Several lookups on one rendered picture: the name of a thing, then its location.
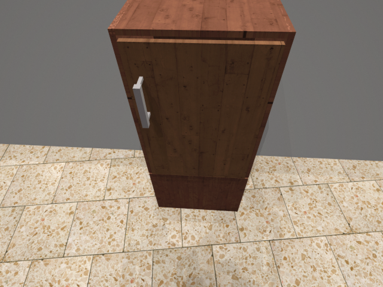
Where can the cupboard door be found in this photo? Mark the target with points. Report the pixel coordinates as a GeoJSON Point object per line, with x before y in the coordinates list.
{"type": "Point", "coordinates": [207, 100]}

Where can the handle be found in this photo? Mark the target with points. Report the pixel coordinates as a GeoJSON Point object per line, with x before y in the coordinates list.
{"type": "Point", "coordinates": [140, 102]}

